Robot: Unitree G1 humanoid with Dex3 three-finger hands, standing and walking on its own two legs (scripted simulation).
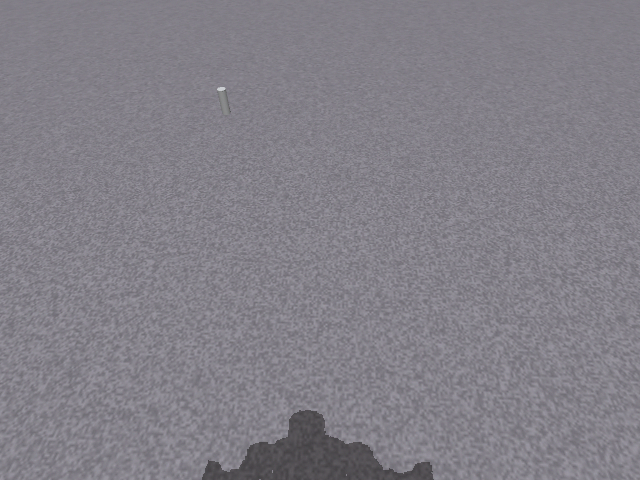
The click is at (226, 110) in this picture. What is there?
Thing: squat round
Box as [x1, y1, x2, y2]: [217, 87, 230, 114]
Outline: 219,87 217,88 222,113 228,114 230,112 225,88
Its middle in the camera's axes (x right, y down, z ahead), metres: -0.61 -0.86 +2.32
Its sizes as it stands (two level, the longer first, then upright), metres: 0.050 0.050 0.157
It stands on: the floor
